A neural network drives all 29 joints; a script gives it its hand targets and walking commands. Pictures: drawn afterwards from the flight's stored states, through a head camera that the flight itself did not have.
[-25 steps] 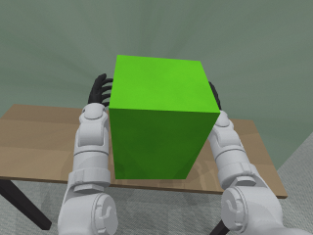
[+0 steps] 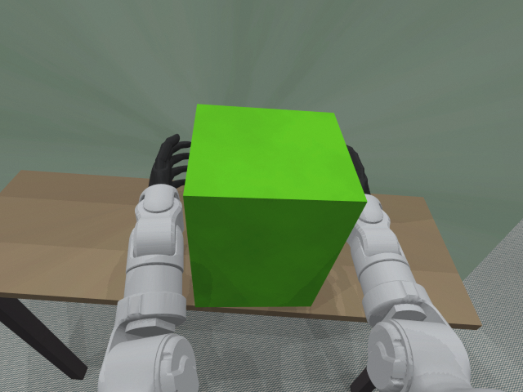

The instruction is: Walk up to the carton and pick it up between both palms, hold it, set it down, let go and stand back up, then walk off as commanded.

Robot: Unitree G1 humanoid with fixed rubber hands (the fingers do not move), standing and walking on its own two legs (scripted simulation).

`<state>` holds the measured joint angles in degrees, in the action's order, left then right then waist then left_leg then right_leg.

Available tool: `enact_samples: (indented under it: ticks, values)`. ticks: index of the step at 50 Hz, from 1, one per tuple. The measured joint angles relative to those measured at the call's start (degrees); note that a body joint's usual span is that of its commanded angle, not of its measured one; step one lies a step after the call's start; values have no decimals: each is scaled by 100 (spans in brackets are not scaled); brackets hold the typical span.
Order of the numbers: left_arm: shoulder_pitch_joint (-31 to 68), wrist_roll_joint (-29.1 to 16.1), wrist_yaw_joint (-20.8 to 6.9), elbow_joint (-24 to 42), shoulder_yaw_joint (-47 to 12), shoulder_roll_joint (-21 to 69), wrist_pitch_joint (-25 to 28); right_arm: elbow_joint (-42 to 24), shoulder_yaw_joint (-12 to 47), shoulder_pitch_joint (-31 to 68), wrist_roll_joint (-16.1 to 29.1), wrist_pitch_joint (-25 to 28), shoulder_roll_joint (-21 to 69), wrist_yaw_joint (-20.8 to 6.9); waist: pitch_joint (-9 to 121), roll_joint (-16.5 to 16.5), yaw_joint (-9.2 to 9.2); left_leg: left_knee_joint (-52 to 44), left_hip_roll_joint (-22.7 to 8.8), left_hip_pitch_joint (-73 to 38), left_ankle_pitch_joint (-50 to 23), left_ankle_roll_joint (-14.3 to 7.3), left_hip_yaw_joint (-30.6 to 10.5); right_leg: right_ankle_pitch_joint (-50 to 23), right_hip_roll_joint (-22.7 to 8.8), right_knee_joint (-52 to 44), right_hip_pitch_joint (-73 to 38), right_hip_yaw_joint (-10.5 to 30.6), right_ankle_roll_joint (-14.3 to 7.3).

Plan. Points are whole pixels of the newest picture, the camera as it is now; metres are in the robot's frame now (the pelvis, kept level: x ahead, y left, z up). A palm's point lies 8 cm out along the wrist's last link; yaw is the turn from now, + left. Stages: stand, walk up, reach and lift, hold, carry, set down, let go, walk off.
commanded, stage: set down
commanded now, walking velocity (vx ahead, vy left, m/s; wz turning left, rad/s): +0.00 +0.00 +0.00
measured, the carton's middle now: (260, 216) +0.37 +0.00 +0.09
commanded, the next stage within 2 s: none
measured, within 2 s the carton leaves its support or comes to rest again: rests again in 0.80 s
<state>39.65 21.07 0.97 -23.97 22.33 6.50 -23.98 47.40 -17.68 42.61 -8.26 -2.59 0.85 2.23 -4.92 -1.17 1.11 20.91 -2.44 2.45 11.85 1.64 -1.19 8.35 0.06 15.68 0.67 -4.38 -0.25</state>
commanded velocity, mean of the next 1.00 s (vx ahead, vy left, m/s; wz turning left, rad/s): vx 0.00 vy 0.00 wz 0.00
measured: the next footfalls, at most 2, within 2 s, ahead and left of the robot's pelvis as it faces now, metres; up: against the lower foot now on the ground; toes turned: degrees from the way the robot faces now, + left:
none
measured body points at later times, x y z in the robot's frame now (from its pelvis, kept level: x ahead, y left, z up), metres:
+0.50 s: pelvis +0.00 +0.00 +0.00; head +0.00 +0.02 +0.45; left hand +0.40 +0.15 +0.12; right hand +0.40 -0.15 +0.11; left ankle +0.00 +0.13 -0.75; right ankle +0.01 -0.12 -0.75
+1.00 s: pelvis +0.00 +0.00 +0.00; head +0.02 +0.01 +0.45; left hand +0.40 +0.15 +0.10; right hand +0.40 -0.15 +0.09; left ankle +0.00 +0.13 -0.75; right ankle +0.01 -0.12 -0.75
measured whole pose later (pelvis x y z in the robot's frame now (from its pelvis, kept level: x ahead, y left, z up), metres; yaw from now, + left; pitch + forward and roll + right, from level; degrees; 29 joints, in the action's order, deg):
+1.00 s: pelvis +0.00 +0.00 +0.00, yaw +0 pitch -5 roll -1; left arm 34.4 21.5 0.5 -26.8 22.7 7.9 -14.5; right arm 47.4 -20.9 37.6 -12.4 4.9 3.0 1.2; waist -6.0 -1.0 1.1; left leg 20.7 -2.5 4.3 11.8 1.6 -1.1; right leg 8.5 0.1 15.7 2.6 -4.4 -0.2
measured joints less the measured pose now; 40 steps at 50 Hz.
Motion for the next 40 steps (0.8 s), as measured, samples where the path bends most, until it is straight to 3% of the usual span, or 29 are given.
enact_samples:
  ticks: [40]
  values:
    - [-492, 40, -9, -247, 5, 158, 825, -1, -221, -487, -352, 613, 147, -92, -105, 14, 0, -23, -2, 137, 0, 0, 8, 11, 0, 0, 149, 0, 0]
